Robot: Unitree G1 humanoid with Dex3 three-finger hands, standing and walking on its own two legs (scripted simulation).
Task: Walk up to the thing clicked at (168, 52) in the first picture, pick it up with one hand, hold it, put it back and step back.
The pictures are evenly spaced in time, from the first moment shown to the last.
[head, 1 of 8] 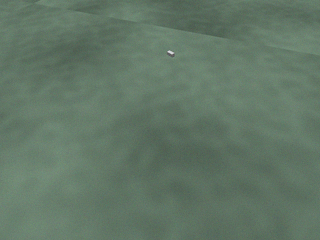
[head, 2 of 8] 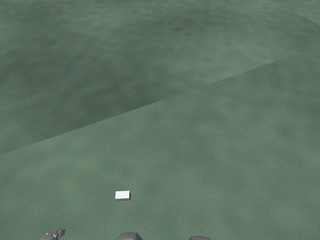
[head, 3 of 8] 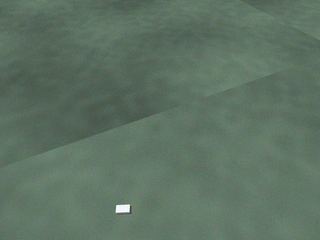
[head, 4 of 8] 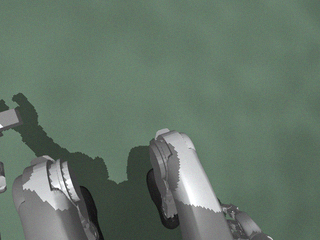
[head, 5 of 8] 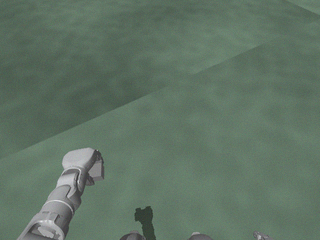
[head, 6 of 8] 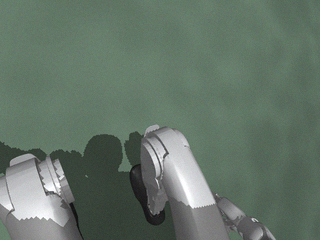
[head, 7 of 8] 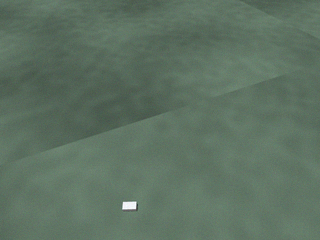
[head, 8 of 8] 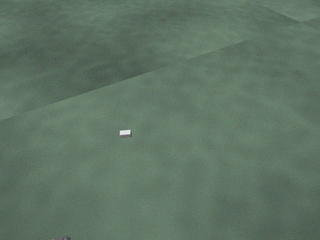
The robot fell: no
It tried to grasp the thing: yes
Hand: left
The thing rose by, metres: 0.69
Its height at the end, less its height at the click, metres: +0.00
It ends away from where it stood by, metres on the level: 0.01
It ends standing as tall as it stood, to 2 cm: yes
